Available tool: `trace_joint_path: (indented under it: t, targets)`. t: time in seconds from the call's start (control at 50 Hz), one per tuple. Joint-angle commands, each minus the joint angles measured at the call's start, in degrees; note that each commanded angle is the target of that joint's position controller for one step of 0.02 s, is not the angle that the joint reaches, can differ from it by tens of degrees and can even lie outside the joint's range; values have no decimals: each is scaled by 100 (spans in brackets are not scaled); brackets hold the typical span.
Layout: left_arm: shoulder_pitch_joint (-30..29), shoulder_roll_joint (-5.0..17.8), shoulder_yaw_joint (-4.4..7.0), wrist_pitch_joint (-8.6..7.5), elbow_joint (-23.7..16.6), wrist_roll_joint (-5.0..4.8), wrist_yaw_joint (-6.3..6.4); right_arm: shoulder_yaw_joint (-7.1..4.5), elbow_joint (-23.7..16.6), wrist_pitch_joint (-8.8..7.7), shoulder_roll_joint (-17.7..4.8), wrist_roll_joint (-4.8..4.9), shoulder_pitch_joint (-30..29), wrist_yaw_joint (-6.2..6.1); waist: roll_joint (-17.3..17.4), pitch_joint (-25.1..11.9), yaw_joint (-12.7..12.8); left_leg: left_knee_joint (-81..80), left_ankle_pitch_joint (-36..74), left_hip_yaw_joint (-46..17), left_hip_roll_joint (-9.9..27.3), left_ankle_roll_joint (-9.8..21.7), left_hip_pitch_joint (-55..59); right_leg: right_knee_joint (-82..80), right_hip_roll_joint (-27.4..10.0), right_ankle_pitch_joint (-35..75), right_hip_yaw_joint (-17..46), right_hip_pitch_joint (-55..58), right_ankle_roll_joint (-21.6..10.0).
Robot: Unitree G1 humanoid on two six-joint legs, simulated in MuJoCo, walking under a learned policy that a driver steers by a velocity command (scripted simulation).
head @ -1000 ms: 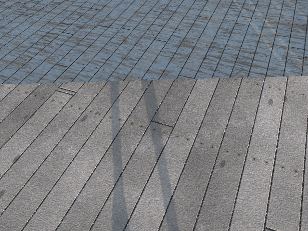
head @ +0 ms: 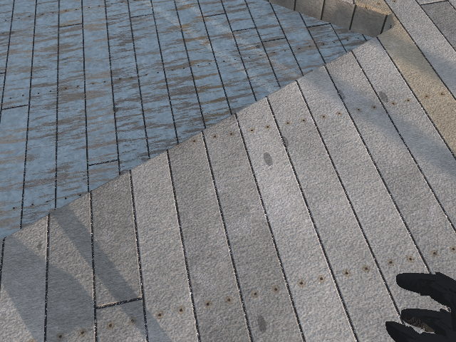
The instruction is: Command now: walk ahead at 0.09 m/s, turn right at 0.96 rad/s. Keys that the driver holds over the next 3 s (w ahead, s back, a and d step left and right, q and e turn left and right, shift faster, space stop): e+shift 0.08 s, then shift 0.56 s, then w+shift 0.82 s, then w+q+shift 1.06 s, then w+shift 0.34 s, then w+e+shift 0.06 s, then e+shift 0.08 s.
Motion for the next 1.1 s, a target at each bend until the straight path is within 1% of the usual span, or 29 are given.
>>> trace_joint_path:
  t: [0.02, 0.08, 0.16, 0.22, 0.24, 0.26, 0.28, 0.3, 0.34, 0.46, 0.54, 0.58, 0.6, 0.62, 0.66, 0.7, 0.72, 0.74, 0.78, 0.86, 0.88, 0.92, 0.96, 0.98, 1.0, 1.02, 1.04, 1.08, 1.1]
  targets:
    - [-277, 979, 305, 88, -587, -50, 188, -207, -78, 80, -496, 58, 478, -44, -292, -1508, -312, -565, 624, 261, -294, -99, 408, -520, -1284, 326, 1826, 863, -485]
    - [-296, 901, 288, 167, -642, -18, 191, -243, -112, 50, -529, 75, 162, -30, -722, -1222, -146, -1233, 799, 209, -374, -53, 549, -566, -1151, -782, 2100, 771, -347]
    - [-267, 714, 193, 171, -670, 65, 125, -271, -42, -102, -641, 49, 189, 78, -1014, -1351, 23, -2012, 728, 306, -261, 98, 1065, -79, -1332, 39, 2286, 1108, -361]
    - [-385, 598, 100, 164, -680, 15, 72, -328, 72, -173, -679, 39, 565, 164, -912, -1299, -213, -3425, 1561, 459, -100, 372, 2111, 352, -1215, 122, 2388, 932, -178]
    - [-47, 388, 27, 157, -615, 34, 45, -349, 13, -155, -838, -34, 498, 155, -220, -1385, -68, -3744, 2151, -130, 599, 681, 2695, 985, -879, -1482, 2036, 581, 94]
    - [434, 374, 8, 136, -603, 28, 19, -403, -126, -63, -1248, -157, 259, 112, 1218, -1224, 288, -3813, 3446, -1243, 1669, 1483, 3038, 2119, 21, -3405, 1018, -222, 518]
    - [112, 916, 162, 54, -677, 62, 26, -458, -17, -46, -1199, -192, 705, 110, 1590, -1125, -70, -4087, 3209, -2271, 2283, 2212, 2721, 3395, -71, -3594, 502, -783, 847]
    - [-17, 1196, 251, 37, -577, 59, 39, -398, -58, -34, -990, -81, 695, 90, 985, -1078, -116, -3937, 2622, -2002, 2133, 2159, 2607, 4036, -369, -3115, 497, -860, 986]
    - [-67, 904, 180, 154, -381, 73, 76, -276, -99, 52, -714, 67, 596, 37, 465, -941, -187, -3863, 1869, -1141, 1499, 1695, 2504, 4533, -441, -2583, 340, -878, 1145]
    - [-254, 163, -125, 91, -352, 43, 16, -204, 54, 246, -673, 26, 772, 36, 1077, -979, -389, -4019, 1326, -183, 849, 1545, 2669, 2373, -934, -2397, -536, -117, 1222]
    - [-23, 254, -83, 37, -87, 5, 7, -222, 185, 292, -820, 90, 1047, 46, 1122, -1077, -425, -3808, 1450, -423, 1076, 1609, 2727, 509, -989, -1703, -760, 690, 1037]
    - [175, 263, -95, 12, 54, 99, 2, -168, 311, 238, -701, 156, 1286, 57, 895, -1074, -328, -3672, 1463, -284, 947, 1256, 2267, -502, -1042, -747, -620, 1508, 740]
    - [180, 466, -84, 2, -22, 187, 29, -124, 316, 153, -599, 79, 1329, 91, 444, -1193, -367, -3381, 1341, -33, 816, 943, 1868, -380, -1523, -182, -147, 1959, 538]
    - [79, 669, -31, -13, 107, 272, 11, -61, 250, 58, -297, -4, 1356, 121, -747, -1180, -630, -3171, 731, 761, 206, 587, 1886, -163, -1817, -382, 216, 1446, 230]
    - [86, 85, -179, -85, 86, 293, -38, -66, 285, 13, -386, -78, 953, 147, -694, -1112, -308, -2879, 301, 1066, -44, 306, 2257, -601, -1700, -2508, 261, 904, 133]
    - [676, 895, 54, -132, 219, 159, -24, -175, 190, -2, -578, 151, 689, 145, -1217, -327, 56, -1720, -639, 1572, -330, 366, 986, -1455, -2345, -4776, 1456, 908, -303]
    - [812, 1003, 75, -208, 266, 108, 14, -217, 50, -55, -684, 282, 450, 170, -1410, 127, 149, -1067, -645, 1256, -18, 524, 291, -1860, -2845, -5007, 2176, 871, -597]
    - [867, 916, 47, -310, 318, 80, 47, -252, 5, -127, -707, 378, 436, 204, -1384, 401, 98, -640, -662, 987, 237, 672, -406, -1975, -3026, -4745, 2460, 1134, -728]
    - [834, 618, -33, -455, 302, 12, 58, -219, 59, -293, -547, 324, 586, 286, -998, 291, 9, -592, -227, 883, 504, 807, -1103, -1845, -2956, -3873, 2179, 1924, -641]
    - [624, 743, 12, -495, 182, -51, -33, -111, 135, -428, -317, 200, 592, 432, -899, -266, -26, -1988, 519, 1409, 259, 676, 691, -1744, -2319, -2473, 767, 1272, -334]
    - [712, 935, 91, -469, 387, 333, -159, -133, 116, -114, -367, -263, 604, 566, -1055, -350, -66, -2253, 264, 1792, -6, 594, 1344, -1811, -2007, -2759, 416, 915, -281]
    - [551, 818, 94, -455, 402, 266, -220, -199, 241, 62, -503, -152, 1171, 541, -903, -294, -382, -2564, 616, 1968, -85, 587, 2510, -1578, -2039, -3007, 320, 182, -257]
    - [324, 527, 0, -473, 423, 328, -201, -332, 738, -9, -829, -130, 2829, 389, 46, -594, -1239, -2750, 158, 1716, -40, 666, 4328, 209, -1656, -2314, -90, -809, -137]
    - [-46, -29, -159, -511, 212, 389, -183, -423, 888, -91, -1400, -272, 3977, 289, 1620, -1031, -1785, -3706, -2005, -197, 1365, 842, 4921, 2904, -1067, -2323, -707, -1573, 77]
    - [-92, -200, -208, -566, -146, 208, -138, -449, 786, -134, -1769, -267, 3686, 282, 2300, -809, -1411, -5206, -3808, -3219, 2160, 1179, 4584, 4175, -354, -2788, -54, -2896, 58]
    - [-24, 77, -168, -549, -57, 204, -141, -399, 633, -98, -1458, -231, 2885, 281, 1122, -408, -891, -5100, -3731, -3138, 2382, 1413, 4245, 4689, -915, -1999, 199, -3290, -30]
    - [-73, 302, -129, -543, 57, 281, -215, -325, 529, -124, -1147, -167, 2468, 295, 523, -412, -666, -4827, -2982, -2372, 2130, 1372, 3894, 4529, -1262, -1442, -52, -3070, 1]
    - [111, 352, -125, -490, 285, 399, -353, -219, 496, -187, -873, -131, 2210, 280, 328, -548, -375, -4989, -2052, -1248, 1523, 1279, 3306, 4007, -1632, -1077, -436, -2310, 252]
    - [106, 290, -159, -435, 303, 435, -419, -206, 551, -234, -874, -115, 2227, 254, 613, -489, -358, -5205, -1922, -1080, 1434, 1384, 3021, 4004, -1670, -850, -564, -2211, 379]
Next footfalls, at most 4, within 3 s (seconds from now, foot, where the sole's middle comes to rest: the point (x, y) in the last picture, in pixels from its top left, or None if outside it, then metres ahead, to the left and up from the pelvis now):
0.24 left None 0.19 0.17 -0.77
0.60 right None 0.05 -0.05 -0.77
0.96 left None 0.27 0.17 -0.77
1.44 right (303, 266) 0.62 -0.14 -0.77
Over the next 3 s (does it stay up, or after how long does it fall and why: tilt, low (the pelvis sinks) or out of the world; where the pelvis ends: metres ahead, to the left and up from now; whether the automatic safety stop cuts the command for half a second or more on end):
stays up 1.82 0.14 -0.17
